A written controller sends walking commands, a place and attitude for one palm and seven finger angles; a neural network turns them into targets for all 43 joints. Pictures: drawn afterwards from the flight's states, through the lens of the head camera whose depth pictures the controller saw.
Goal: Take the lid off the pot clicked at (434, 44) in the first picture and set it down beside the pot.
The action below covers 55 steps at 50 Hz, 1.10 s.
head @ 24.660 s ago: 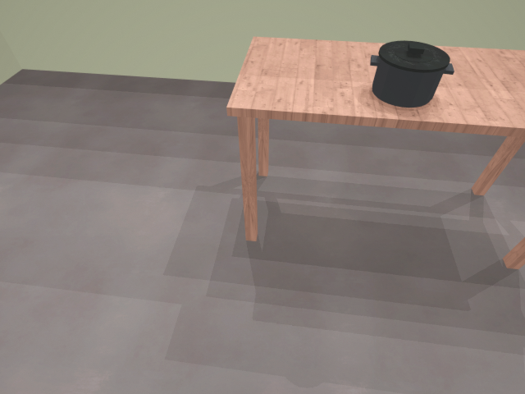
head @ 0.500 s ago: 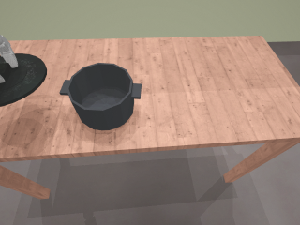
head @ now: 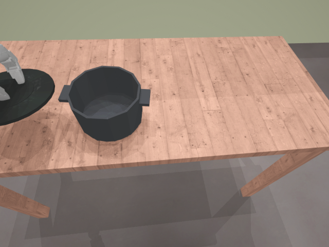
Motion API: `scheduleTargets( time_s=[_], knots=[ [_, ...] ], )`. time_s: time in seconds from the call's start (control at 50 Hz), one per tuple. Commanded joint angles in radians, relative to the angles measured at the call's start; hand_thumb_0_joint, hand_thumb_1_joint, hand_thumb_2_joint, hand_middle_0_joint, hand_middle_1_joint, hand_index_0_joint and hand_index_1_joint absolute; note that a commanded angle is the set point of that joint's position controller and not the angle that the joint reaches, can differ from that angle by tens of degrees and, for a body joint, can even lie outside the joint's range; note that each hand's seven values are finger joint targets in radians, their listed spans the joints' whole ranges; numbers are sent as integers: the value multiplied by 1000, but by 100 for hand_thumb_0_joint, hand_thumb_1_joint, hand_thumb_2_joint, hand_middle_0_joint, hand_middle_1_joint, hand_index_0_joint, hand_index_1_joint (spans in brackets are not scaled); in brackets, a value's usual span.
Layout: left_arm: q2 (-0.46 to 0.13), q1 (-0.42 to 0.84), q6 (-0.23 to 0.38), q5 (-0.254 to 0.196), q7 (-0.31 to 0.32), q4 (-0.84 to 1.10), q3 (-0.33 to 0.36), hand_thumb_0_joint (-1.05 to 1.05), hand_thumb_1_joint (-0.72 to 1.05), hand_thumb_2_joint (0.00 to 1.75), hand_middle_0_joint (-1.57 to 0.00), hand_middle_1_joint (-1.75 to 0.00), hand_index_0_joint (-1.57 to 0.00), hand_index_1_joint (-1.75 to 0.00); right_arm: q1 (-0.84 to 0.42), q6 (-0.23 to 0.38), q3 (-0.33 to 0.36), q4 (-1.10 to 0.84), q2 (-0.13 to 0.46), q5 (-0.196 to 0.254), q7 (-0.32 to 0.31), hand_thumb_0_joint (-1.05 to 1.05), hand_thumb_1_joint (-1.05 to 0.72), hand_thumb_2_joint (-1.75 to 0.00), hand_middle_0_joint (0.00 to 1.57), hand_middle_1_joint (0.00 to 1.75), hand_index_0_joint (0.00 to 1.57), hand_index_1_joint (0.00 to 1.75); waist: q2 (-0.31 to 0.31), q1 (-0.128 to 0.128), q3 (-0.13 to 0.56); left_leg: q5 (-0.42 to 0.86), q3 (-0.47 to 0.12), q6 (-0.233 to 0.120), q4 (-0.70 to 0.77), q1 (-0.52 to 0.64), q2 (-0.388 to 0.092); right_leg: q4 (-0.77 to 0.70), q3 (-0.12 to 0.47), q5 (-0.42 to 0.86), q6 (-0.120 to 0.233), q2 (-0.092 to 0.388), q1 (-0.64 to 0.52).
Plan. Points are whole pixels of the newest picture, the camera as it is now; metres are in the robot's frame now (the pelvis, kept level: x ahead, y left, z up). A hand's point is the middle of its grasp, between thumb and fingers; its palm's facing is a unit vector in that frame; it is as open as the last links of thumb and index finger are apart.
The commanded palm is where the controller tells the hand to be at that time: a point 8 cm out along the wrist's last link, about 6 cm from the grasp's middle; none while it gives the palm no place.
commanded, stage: lower the lid onto the table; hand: left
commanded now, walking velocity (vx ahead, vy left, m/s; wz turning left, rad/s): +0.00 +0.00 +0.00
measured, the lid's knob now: (3, 87) +0.47 +0.35 +0.11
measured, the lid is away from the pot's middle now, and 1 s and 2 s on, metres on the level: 0.22 0.23 0.23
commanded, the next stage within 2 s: open the fingers wide in 1.56 s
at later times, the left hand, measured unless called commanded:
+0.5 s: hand out of the picture +0.46 +0.36 +0.11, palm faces -0.48 -0.16 -0.86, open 7.8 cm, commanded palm +0.50 +0.37 +0.17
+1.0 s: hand (4, 101) +0.46 +0.36 +0.08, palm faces -0.51 -0.13 -0.85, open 7.8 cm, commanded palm +0.51 +0.36 +0.14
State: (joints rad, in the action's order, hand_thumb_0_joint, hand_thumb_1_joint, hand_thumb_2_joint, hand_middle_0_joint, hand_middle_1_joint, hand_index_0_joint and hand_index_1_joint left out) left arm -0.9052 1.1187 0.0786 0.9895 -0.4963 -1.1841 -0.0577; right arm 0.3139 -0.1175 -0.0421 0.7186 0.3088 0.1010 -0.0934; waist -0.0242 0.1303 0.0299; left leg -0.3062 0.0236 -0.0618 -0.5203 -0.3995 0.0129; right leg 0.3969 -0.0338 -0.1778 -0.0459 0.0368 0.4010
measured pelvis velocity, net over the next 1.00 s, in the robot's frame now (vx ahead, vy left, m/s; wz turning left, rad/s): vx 0.00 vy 0.03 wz -0.01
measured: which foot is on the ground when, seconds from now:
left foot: down 0.00-1.00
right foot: down 0.00-1.00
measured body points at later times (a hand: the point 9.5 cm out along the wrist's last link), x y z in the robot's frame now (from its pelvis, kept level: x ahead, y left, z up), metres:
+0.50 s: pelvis +0.00 +0.01 -0.01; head +0.09 +0.03 +0.43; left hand +0.48 +0.37 +0.16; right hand -0.01 -0.27 -0.12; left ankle -0.04 +0.08 -0.74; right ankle +0.00 -0.16 -0.74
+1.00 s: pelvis +0.00 +0.03 -0.01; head +0.09 +0.06 +0.43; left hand +0.48 +0.37 +0.13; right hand -0.01 -0.25 -0.12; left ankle -0.04 +0.08 -0.74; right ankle +0.00 -0.16 -0.73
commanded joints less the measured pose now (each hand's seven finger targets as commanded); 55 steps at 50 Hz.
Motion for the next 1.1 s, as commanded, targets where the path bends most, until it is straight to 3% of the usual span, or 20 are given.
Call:
scheduleTargets(
  time_s=[0.0,0.06,0.1,0.14,0.2,0.34,0.42,0.5,0.58,0.62,0.68,0.74,0.76,0.8,0.84,0.86,0.92,0.98,1.04,1.08],
  knots=[
    [-364,534,4,-9,62,233,78,0,62,92,-92,-108,-89,-104,111,25,60,-51,181,-1,-21,0,-90,-90,20,30,20,30,-151,4,442,533,-39,-17,-2,259,-3,29,-23,290,69,-64,-131],
    [-346,544,11,-17,60,256,68,0,62,92,-92,-108,-89,-104,122,26,64,-43,181,-4,-21,0,-90,-90,20,30,20,30,-207,6,451,593,-46,-9,-15,294,-9,35,-27,288,70,-67,-94],
    [-383,509,16,-17,61,226,98,0,62,92,-92,-108,-89,-104,129,27,62,-40,185,-3,-24,0,-90,-90,20,30,20,30,-158,5,443,547,-38,-17,-22,260,-5,38,-25,286,67,-68,-108],
    [-404,518,24,-18,63,253,113,0,62,92,-92,-108,-89,-104,136,23,64,-37,188,-4,-24,0,-90,-90,20,30,20,30,-169,3,467,598,-42,-16,-32,269,-7,48,-25,314,68,-68,-112],
    [-386,489,27,-13,63,210,96,0,62,92,-92,-108,-89,-104,142,22,63,-35,187,0,-24,0,-90,-90,20,30,20,30,-160,7,435,569,-37,-16,-38,243,-6,54,-28,296,67,-72,-85],
    [-441,477,42,-3,71,225,142,0,62,92,-92,-108,-89,-104,161,11,64,-36,189,-6,-22,0,-90,-90,20,30,20,30,-199,1,470,666,-50,-5,-70,272,-12,73,-31,302,67,-77,-54],
    [-402,482,50,-8,70,246,123,0,62,92,-92,-108,-89,-104,162,12,72,-34,187,-7,-19,0,-90,-90,20,30,20,30,-235,1,480,747,-61,12,-78,315,-21,75,-35,294,70,-79,-6],
    [-363,438,47,-14,64,158,91,0,62,92,-92,-108,-89,-104,170,7,67,-34,189,-3,-20,0,-90,-90,20,30,20,30,-151,16,423,603,-49,-2,-77,228,-15,81,-37,250,65,-82,9],
    [-397,490,67,-8,74,247,117,0,62,92,-92,-108,-89,-104,180,5,71,-29,188,-9,-23,0,-90,-90,20,30,20,30,-235,10,483,700,-68,18,-94,297,-22,91,-39,255,71,-84,31],
    [-394,470,78,-12,76,248,126,0,62,92,-92,-108,-89,-104,178,9,74,-33,187,-12,-25,0,-90,-90,20,30,20,30,-233,9,494,753,-70,22,-105,316,-26,95,-38,264,70,-85,48],
    [-374,450,79,-17,74,207,111,0,62,92,-92,-108,-89,-104,179,4,71,-31,187,-9,-26,0,-90,-90,20,30,20,30,-190,14,458,661,-66,16,-102,264,-22,96,-39,232,66,-84,54],
    [-354,488,86,-6,81,251,89,0,62,92,-92,-108,-89,-104,184,3,73,-27,188,-12,-24,0,-90,-90,20,30,20,30,-258,15,471,710,-77,35,-106,303,-27,103,-40,216,73,-87,92],
    [-336,470,86,-3,84,224,83,0,62,92,-92,-108,-89,-104,186,5,73,-28,182,-10,-25,0,-90,-90,20,30,20,30,-254,17,460,708,-80,37,-112,304,-28,105,-43,202,73,-88,109],
    [-364,472,90,-7,91,233,111,0,62,92,-92,-108,-89,-104,189,7,72,-31,186,-13,-27,0,-90,-90,20,30,20,30,-229,12,475,684,-82,36,-108,294,-30,106,-40,199,72,-86,94],
    [-380,493,94,-12,98,274,128,0,62,92,-92,-108,-89,-104,193,8,75,-32,187,-17,-28,0,-90,-90,20,30,20,30,-253,8,512,742,-91,42,-112,322,-31,109,-36,221,73,-86,86],
    [-342,489,91,-11,100,264,105,0,62,92,-92,-108,-89,-104,193,11,76,-35,180,-17,-28,0,-90,-90,20,30,20,30,-267,13,511,756,-96,49,-110,337,-32,107,-39,209,73,-87,106],
    [-375,443,92,-6,114,224,143,0,62,92,-92,-108,-89,-104,201,13,77,-29,186,-19,-26,0,-90,-90,20,30,20,30,-214,5,502,780,-95,48,-113,321,-35,108,-38,225,72,-86,98],
    [-293,445,79,-3,117,191,84,0,62,92,-92,-108,-89,-104,198,13,79,-26,181,-19,-21,0,-90,-90,20,30,20,30,-213,14,451,705,-94,50,-101,297,-35,100,-43,185,73,-87,126],
    [-329,453,80,5,125,204,105,0,62,92,-92,-108,-89,-104,202,9,76,-30,185,-21,-22,0,-90,-90,20,30,20,30,-211,10,481,702,-92,47,-104,284,-29,106,-34,203,75,-86,99],
    [-313,452,81,4,125,191,92,0,62,92,-92,-108,-89,-104,205,9,76,-27,185,-19,-24,0,-90,-90,20,30,20,30,-202,16,461,685,-93,49,-103,276,-33,108,-39,192,74,-86,118]
  ],
)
